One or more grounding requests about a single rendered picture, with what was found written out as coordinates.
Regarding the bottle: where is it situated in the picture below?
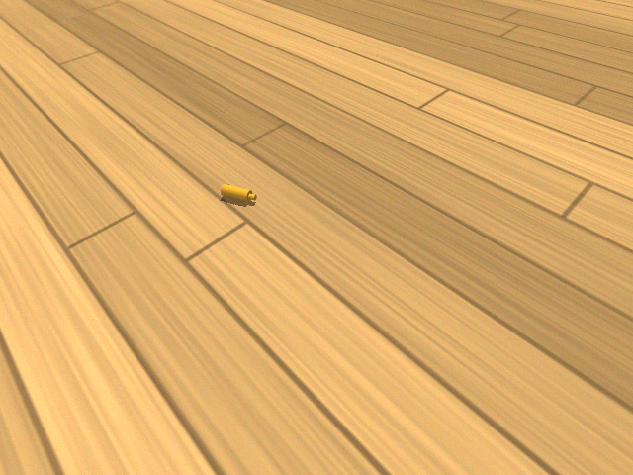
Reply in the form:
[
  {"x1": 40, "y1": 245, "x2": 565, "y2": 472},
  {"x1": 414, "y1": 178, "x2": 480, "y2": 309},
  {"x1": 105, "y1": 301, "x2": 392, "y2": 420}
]
[{"x1": 221, "y1": 184, "x2": 257, "y2": 202}]

